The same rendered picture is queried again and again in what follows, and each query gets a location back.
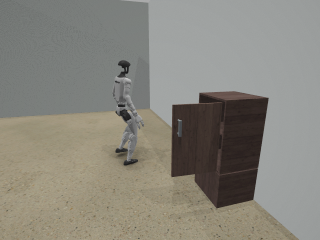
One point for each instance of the left robot upper arm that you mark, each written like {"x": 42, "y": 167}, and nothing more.
{"x": 113, "y": 91}

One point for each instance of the cupboard door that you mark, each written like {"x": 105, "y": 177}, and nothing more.
{"x": 196, "y": 151}

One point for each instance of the robot torso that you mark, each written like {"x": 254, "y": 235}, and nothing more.
{"x": 119, "y": 95}

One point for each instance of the handle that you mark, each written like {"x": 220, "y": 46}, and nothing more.
{"x": 179, "y": 128}

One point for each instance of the robot right hand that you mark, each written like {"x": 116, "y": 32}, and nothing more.
{"x": 138, "y": 119}

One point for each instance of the robot right thigh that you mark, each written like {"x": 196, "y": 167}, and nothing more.
{"x": 128, "y": 116}

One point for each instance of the robot right forearm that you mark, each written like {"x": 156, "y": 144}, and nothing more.
{"x": 131, "y": 106}

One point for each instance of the right robot upper arm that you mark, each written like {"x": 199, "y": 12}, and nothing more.
{"x": 127, "y": 83}

